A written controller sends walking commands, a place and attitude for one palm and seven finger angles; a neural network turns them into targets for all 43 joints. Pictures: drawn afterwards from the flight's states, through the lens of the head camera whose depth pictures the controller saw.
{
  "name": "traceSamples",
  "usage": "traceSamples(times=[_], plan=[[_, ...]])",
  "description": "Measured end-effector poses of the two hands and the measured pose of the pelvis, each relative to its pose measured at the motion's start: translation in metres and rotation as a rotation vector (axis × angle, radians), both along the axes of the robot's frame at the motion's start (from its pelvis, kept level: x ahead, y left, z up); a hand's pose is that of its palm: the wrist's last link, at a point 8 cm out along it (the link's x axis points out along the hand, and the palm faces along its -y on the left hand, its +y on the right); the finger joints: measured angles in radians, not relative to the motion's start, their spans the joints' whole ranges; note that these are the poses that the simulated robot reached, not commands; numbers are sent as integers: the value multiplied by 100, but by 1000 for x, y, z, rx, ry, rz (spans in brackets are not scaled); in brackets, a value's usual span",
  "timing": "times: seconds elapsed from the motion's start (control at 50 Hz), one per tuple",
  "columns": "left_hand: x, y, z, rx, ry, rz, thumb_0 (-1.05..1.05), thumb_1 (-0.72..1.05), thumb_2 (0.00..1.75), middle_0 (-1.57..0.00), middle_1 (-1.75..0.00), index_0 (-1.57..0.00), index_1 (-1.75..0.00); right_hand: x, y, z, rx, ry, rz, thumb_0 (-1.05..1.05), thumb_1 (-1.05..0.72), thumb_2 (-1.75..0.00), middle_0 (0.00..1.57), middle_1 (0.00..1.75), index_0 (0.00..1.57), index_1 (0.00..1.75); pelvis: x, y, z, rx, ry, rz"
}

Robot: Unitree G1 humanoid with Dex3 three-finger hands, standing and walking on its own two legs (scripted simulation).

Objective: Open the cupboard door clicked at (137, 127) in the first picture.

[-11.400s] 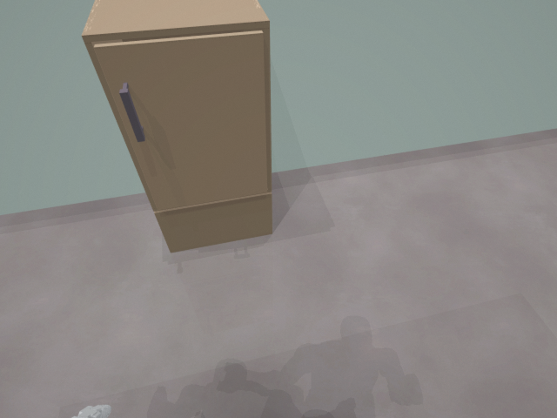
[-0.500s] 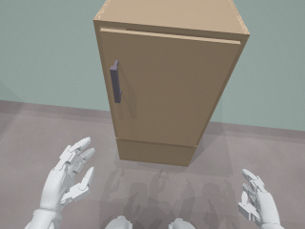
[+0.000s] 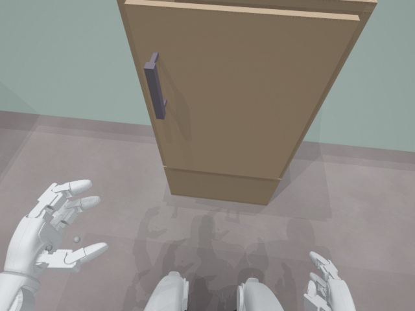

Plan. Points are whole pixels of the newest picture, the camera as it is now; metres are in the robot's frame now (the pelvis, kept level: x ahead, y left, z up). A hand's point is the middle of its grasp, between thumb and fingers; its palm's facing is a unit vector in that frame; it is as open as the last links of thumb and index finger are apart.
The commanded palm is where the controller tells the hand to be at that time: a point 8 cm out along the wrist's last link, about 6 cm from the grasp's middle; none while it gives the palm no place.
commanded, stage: raise the hand with hooked fingers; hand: left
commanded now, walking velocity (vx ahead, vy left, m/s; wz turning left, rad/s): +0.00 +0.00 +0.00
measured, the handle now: (158, 87) +0.57 +0.15 +0.06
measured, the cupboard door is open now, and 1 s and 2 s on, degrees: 0 0 0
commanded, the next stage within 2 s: move the hooked fingers beside the handle in 1.24 s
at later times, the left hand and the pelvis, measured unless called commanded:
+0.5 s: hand (46, 224) +0.25 +0.28 +0.06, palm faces -0.04 -1.00 -0.07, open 13.8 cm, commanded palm +0.23 +0.33 +0.06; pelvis -0.01 +0.02 +0.01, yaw +0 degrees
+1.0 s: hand (44, 200) +0.28 +0.30 +0.06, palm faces -0.07 -1.00 -0.04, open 14.0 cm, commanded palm +0.26 +0.34 +0.07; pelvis +0.00 +0.03 +0.01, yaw -1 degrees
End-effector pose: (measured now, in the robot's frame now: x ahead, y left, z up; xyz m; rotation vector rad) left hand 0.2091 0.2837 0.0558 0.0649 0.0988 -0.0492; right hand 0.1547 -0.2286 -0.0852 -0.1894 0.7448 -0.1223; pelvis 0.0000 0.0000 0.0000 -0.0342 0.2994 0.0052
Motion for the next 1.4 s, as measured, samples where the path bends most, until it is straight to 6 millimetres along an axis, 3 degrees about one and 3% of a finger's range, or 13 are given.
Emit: traceSamples(times=[0.1, 0.22, 0.52, 0.64, 0.78, 0.96, 1.4], plan=[[2, 10, 0, 5, -20, 10, 1, -2, 51, -26, -89, -27, -89, -15, -17, 10, -64, 18, -29, 1, -90, -90, 20, 30, 21, 30, 0, 7, 3, 1, 0, -4], [4, 19, -3, 2, -35, -11, 0, -16, 45, -27, -98, -28, -98, -12, -23, 26, -122, -15, -23, 1, -90, -90, 20, 30, 20, 30, -3, 14, 4, -6, -10, -2], [20, 54, 10, 1, -63, 4, -1, -45, 32, -29, -117, -30, -117, 13, 18, 41, -78, -87, 81, 1, -90, -90, 20, 30, 21, 30, -6, 24, 12, -24, -28, 11], [32, 66, 10, -9, -57, 8, -1, -49, 31, -30, -119, -30, -119, 7, 21, 37, -79, -58, 85, 1, -90, -90, 20, 30, 21, 30, -6, 26, 12, -26, -25, 10], [49, 74, 12, -11, -56, -5, -1, -50, 30, -30, -120, -30, -119, -6, 11, 35, -105, -7, 56, 1, -90, -90, 20, 30, 21, 30, -5, 27, 13, -27, -19, 4], [58, 71, 10, -23, -46, -19, -1, -50, 30, -30, -120, -30, -120, -16, 0, 37, -120, 26, 22, 1, -90, -90, 20, 30, 21, 30, -1, 28, 14, -24, -5, -6], [54, 68, 8, -31, -60, -6, -1, -50, 30, -30, -120, -30, -120, 1, 8, 34, -100, -9, 49, 1, -90, -90, 20, 30, 21, 30, -2, 24, 11, -27, -6, 2]])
